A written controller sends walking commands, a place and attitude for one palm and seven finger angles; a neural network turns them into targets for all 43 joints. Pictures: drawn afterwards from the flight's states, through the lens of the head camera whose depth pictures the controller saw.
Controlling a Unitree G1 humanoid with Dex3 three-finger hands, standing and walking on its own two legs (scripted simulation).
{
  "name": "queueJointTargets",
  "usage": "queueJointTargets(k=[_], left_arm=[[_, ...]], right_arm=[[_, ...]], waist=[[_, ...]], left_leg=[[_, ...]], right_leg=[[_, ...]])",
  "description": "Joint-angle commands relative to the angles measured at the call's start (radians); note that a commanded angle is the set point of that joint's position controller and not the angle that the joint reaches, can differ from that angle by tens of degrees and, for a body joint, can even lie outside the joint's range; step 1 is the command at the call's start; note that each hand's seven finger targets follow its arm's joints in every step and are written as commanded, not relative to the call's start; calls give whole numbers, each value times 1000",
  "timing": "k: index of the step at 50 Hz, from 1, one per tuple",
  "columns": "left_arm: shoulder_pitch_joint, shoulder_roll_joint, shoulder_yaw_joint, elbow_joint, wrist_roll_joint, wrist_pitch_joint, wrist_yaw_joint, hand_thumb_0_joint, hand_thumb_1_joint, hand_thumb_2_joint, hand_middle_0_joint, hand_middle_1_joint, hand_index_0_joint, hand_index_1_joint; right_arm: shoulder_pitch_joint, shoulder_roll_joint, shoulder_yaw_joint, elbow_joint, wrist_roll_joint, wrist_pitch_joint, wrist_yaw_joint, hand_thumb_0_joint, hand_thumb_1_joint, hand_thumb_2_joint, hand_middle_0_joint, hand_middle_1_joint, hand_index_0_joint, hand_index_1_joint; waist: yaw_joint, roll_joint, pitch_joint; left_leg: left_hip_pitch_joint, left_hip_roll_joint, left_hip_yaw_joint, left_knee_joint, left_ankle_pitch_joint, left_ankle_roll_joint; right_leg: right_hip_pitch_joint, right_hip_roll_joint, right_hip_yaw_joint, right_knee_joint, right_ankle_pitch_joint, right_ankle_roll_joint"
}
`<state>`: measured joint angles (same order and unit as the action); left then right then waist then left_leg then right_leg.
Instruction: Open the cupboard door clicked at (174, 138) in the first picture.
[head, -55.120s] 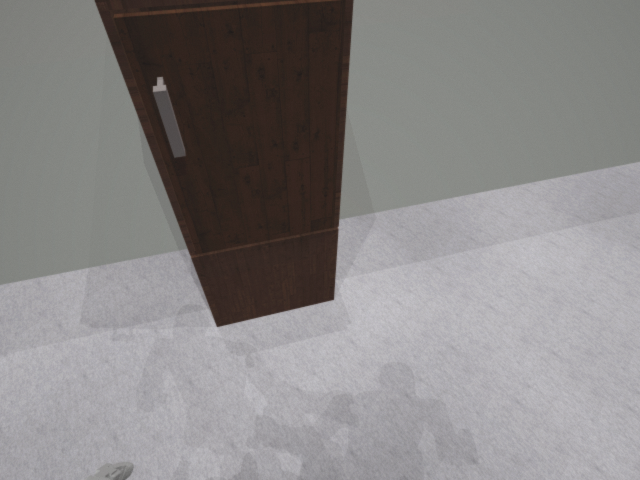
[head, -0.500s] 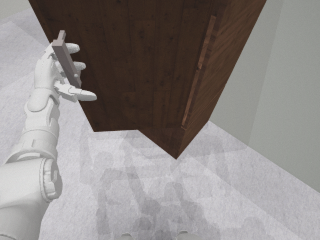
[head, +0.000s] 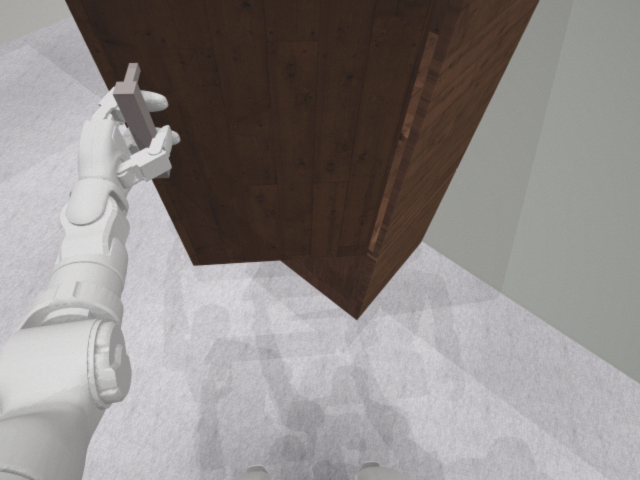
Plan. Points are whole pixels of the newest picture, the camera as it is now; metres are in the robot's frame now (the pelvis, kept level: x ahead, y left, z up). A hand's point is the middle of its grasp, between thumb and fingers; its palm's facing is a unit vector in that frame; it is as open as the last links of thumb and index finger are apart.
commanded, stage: close the thumb around the handle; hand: left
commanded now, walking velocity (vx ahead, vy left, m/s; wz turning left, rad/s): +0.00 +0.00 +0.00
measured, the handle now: (148, 123) +0.54 +0.20 +0.11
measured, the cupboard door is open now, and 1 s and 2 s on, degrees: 45 75 87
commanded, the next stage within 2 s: pull the door open along its arc in 0.10 s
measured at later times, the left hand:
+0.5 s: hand (159, 165) +0.47 +0.17 +0.11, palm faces +0.00 -1.00 -0.01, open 5.8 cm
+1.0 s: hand (217, 269) +0.32 +0.09 +0.12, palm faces +0.25 -0.97 +0.06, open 6.2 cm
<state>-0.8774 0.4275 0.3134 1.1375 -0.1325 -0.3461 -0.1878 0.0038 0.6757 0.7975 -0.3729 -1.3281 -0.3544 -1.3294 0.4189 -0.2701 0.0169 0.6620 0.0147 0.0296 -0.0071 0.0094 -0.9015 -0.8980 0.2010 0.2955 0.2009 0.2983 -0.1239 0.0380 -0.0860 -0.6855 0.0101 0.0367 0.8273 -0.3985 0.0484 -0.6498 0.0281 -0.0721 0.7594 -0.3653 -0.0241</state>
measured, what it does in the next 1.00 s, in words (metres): stands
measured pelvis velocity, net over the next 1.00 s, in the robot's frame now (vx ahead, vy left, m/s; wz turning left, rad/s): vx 0.00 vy -0.03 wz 0.00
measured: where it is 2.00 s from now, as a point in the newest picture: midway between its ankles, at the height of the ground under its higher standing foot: outside the picture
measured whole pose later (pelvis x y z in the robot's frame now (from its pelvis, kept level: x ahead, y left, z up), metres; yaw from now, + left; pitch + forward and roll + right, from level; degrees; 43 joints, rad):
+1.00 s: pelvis +0.00 -0.03 +0.02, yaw +0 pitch +4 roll +0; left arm -0.03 0.01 0.01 0.08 -0.11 -0.06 0.25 0.01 0.66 0.75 -0.35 -1.31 -0.36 -1.29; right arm 0.17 -0.20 0.03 0.52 0.01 0.04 0.00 0.01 -0.90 -0.90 0.20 0.30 0.20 0.30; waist 0.00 0.03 -0.08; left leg -0.38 0.01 0.05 0.66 -0.35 0.01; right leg -0.38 0.03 -0.05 0.66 -0.35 -0.05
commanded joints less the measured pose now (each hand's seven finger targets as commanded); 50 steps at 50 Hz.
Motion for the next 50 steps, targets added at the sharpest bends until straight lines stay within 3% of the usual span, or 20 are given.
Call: queueJointTargets(k=[1, 4, 5, 7, 8, 10, 11, 14, 16, 23, 27, 28, 33, 34, 37, 38, 39, 40, 44, 50], left_arm=[[-529, 172, -16, -193, -1, -64, -11, 0, 900, 900, -400, -1350, -400, -1350], [-527, 224, 28, -186, 3, -66, -7, 0, 900, 900, -400, -1350, -400, -1350], [-524, 214, 17, -176, 7, -63, -12, 0, 900, 900, -400, -1350, -400, -1350], [-510, 236, 34, -155, 7, -57, -18, 0, 900, 900, -400, -1350, -400, -1350], [-538, 224, 13, -167, 7, -58, -23, 0, 900, 900, -400, -1350, -400, -1350], [-531, 217, 17, -191, 5, -65, -26, 0, 900, 900, -400, -1350, -400, -1350], [-501, 296, 75, -169, 9, -64, -26, 0, 900, 900, -400, -1350, -400, -1350], [-426, 249, 51, -197, -6, -62, -40, 0, 900, 900, -400, -1350, -400, -1350], [-356, 246, 56, -205, -13, -55, -49, 0, 900, 900, -400, -1350, -400, -1350], [-111, 214, 62, -413, -58, -26, -59, 0, 900, 900, -400, -1350, -400, -1350], [116, 182, 67, -584, -86, 3, -55, 0, 900, 900, -400, -1350, -400, -1350], [186, 159, 56, -626, -94, 15, -57, 0, 900, 900, -400, -1350, -400, -1350], [460, 108, 61, -856, -133, 65, -37, 0, 900, 900, -400, -1350, -400, -1350], [494, 117, 84, -907, -141, 69, -19, 0, 900, 900, -400, -1350, -400, -1350], [585, -2, 80, -1050, -151, 114, 119, 0, 900, 900, -400, -1350, -400, -1350], [631, -43, 56, -1086, -140, 131, 163, 0, 900, 900, -400, -1350, -400, -1350], [652, -54, 46, -1100, -124, 141, 212, 0, 900, 900, -400, -1350, -400, -1350], [666, -78, 33, -1117, -106, 154, 258, 0, 900, 900, -400, -1350, -400, -1350], [673, -165, -52, -1217, -25, 187, 412, 0, 900, 900, -400, -1350, -400, -1350], [733, -348, -227, -1350, 75, 262, 613, 0, 900, 900, -400, -1350, -400, -1350]], right_arm=[[122, -176, -55, -53, 0, -23, -13, 0, -900, -900, 200, 300, 200, 300], [128, -180, -56, -53, -2, -25, -19, 0, -900, -900, 200, 300, 200, 300], [125, -176, -52, -55, -1, -26, -19, 0, -900, -900, 200, 300, 200, 300], [124, -178, -50, -58, -1, -26, -20, 0, -900, -900, 200, 300, 200, 300], [120, -176, -49, -57, 0, -26, -21, 0, -900, -900, 200, 300, 200, 300], [124, -174, -52, -60, -2, -29, -20, 0, -900, -900, 200, 300, 200, 300], [130, -183, -52, -59, -2, -25, -24, 0, -900, -900, 200, 300, 200, 300], [116, -172, -49, -86, 1, -24, -23, 0, -900, -900, 200, 300, 200, 300], [103, -172, -48, -101, 4, -20, -21, 0, -900, -900, 200, 300, 200, 300], [52, -162, -57, -167, 21, -11, -16, 0, -900, -900, 200, 300, 200, 300], [9, -148, -59, -206, 30, -16, -11, 0, -900, -900, 200, 300, 200, 300], [-4, -144, -58, -218, 34, -20, -9, 0, -900, -900, 200, 300, 200, 300], [-93, -125, -52, -265, 43, -37, -7, 0, -900, -900, 200, 300, 200, 300], [-110, -122, -52, -273, 43, -41, -7, 0, -900, -900, 200, 300, 200, 300], [-177, -85, -45, -285, 40, -61, 0, 0, -900, -900, 200, 300, 200, 300], [-194, -78, -44, -286, 38, -67, 3, 0, -900, -900, 200, 300, 200, 300], [-204, -78, -41, -280, 32, -66, 5, 0, -900, -900, 200, 300, 200, 300], [-219, -74, -40, -278, 28, -63, 6, 0, -900, -900, 200, 300, 200, 300], [-254, -57, -38, -272, 2, -46, 2, 0, -900, -900, 200, 300, 200, 300], [-325, -18, -23, -276, -25, -12, 2, 0, -900, -900, 200, 300, 200, 300]], waist=[[-57, 32, -366], [-43, 31, -392], [-41, 55, -401], [-37, 39, -386], [-49, 53, -380], [-40, 78, -423], [-27, 47, -422], [-10, 51, -432], [9, 63, -418], [65, 21, -424], [106, 8, -409], [111, -19, -393], [145, -29, -320], [160, -18, -322], [191, -26, -273], [191, -9, -247], [185, -56, -210], [183, -56, -194], [166, -96, -199], [164, -46, -185]], left_leg=[[338, 12, -105, -79, 380, -21], [327, 5, -102, -77, 369, -17], [327, 5, -100, -80, 371, -20], [296, 2, -95, -78, 353, -17], [300, 3, -93, -78, 352, -17], [338, 3, -96, -69, 390, -18], [316, 6, -96, -69, 384, -17], [305, 0, -80, -74, 402, -14], [302, 2, -73, -80, 406, -18], [307, 3, -48, -110, 469, -12], [317, 3, -31, -130, 549, -7], [314, 5, -31, -140, 542, -7], [313, -1, -11, -179, 510, -9], [316, -5, -9, -182, 507, -9], [322, -8, -7, -210, 480, -26], [332, -6, -6, -216, 464, -31], [320, -6, -12, -218, 435, -30], [317, -7, -11, -226, 400, -32], [336, -11, -9, -225, 339, -29], [365, -17, -10, -225, 308, -31]], right_leg=[[38, 25, 34, -71, 296, 4], [69, 22, 39, -69, 299, -1], [68, 20, 40, -66, 302, 1], [80, 19, 43, -69, 301, 1], [74, 19, 45, -70, 305, 2], [72, 20, 43, -65, 321, 1], [88, 20, 45, -64, 322, 1], [135, 20, 45, -62, 356, 0], [139, 20, 43, -62, 361, -1], [252, 20, 45, -75, 444, -1], [329, 14, 50, -86, 525, 1], [342, 13, 46, -90, 525, 1], [397, 5, 44, -109, 549, 4], [418, 3, 45, -111, 548, 1], [411, 3, 29, -126, 508, 1], [397, 2, 24, -130, 481, 1], [390, 1, 19, -140, 456, 1], [384, -1, 23, -145, 431, 2], [404, -14, 38, -167, 383, 6], [424, -36, 55, -200, 362, 5]])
